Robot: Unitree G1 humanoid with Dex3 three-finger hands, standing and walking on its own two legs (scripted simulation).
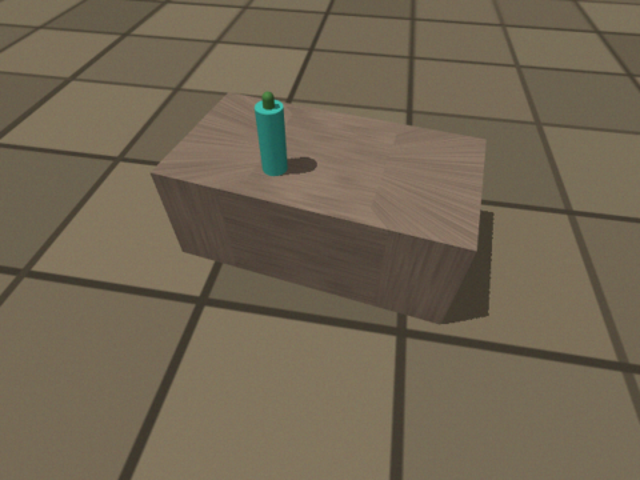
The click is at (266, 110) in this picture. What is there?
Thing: necked bottle
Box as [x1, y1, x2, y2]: [254, 92, 287, 175]
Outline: 265,92 262,95 262,100 256,103 254,106 263,171 269,175 278,175 283,173 287,168 282,104 279,101 274,100 270,92
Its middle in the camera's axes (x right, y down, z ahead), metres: -0.15 -0.33 +1.22
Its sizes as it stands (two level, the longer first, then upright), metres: 0.086 0.086 0.275
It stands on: a support 0.42 m high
